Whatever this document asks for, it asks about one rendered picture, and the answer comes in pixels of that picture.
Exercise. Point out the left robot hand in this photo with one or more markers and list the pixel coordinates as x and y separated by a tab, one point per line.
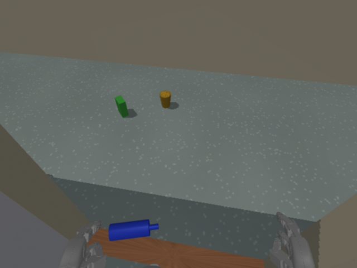
77	255

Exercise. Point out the right robot hand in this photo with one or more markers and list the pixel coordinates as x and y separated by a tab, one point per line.
299	253

